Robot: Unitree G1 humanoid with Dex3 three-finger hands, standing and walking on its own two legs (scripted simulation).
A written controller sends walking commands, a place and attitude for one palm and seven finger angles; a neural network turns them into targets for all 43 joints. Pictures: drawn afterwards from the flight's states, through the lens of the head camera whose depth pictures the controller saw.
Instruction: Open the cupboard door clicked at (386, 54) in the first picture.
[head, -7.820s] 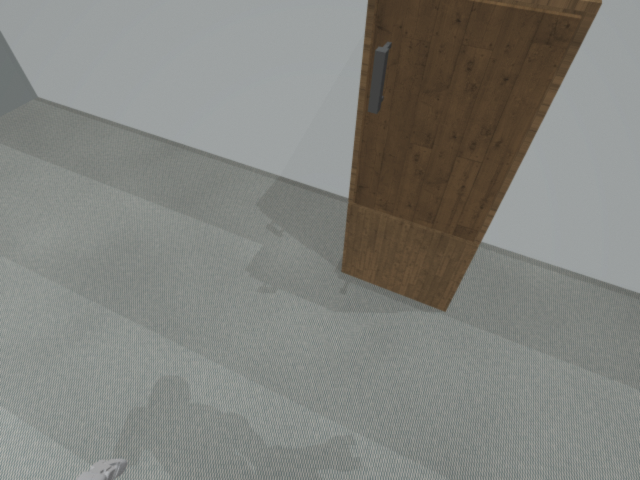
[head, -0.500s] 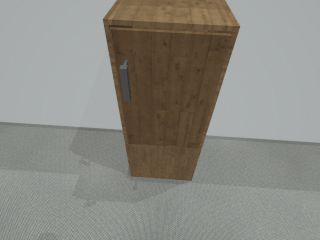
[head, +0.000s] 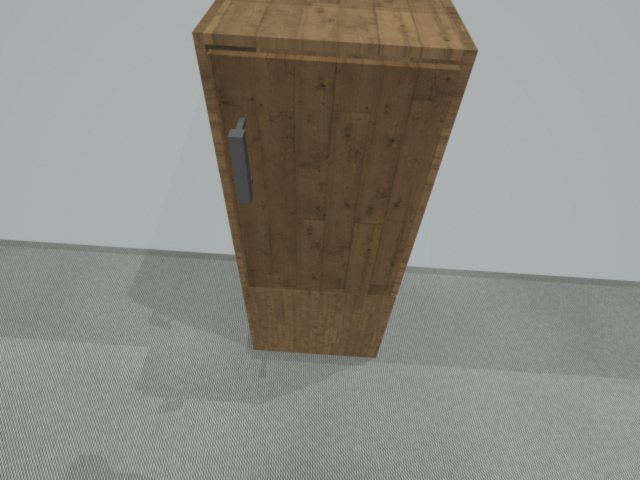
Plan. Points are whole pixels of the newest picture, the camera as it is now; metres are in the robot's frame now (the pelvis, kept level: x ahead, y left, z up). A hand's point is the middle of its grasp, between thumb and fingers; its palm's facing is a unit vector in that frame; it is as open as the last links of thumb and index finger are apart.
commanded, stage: look again from close up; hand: left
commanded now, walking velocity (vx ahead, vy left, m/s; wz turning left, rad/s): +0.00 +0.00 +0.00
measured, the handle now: (243, 161) +0.60 +0.17 +0.06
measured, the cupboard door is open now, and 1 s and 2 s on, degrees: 0 0 0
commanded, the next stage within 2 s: shuffle to correct the standing spot in 0.12 s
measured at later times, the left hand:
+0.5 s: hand out of the picture +0.01 +0.15 -0.18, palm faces +0.02 -0.99 -0.15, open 7.4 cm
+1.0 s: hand out of the picture +0.03 +0.14 -0.18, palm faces -0.01 -0.98 -0.17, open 7.4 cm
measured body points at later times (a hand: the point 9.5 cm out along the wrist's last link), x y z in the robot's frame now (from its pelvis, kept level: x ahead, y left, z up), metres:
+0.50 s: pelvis +0.03 -0.01 +0.00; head +0.04 -0.01 +0.45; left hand +0.01 +0.20 -0.16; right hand +0.02 -0.22 -0.16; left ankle +0.04 +0.09 -0.74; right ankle +0.02 -0.12 -0.74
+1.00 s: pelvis +0.04 -0.01 +0.00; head +0.06 -0.02 +0.45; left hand +0.03 +0.19 -0.16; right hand +0.04 -0.24 -0.16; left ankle +0.04 +0.09 -0.74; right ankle +0.02 -0.12 -0.74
